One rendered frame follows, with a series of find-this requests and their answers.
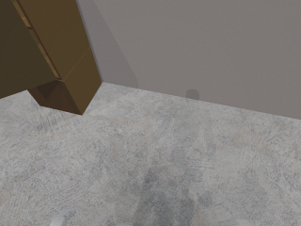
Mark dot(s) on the robot left hand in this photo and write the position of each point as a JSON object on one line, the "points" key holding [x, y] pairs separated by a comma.
{"points": [[63, 217]]}

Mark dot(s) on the cupboard door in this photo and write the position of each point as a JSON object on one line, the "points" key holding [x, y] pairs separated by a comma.
{"points": [[22, 64]]}

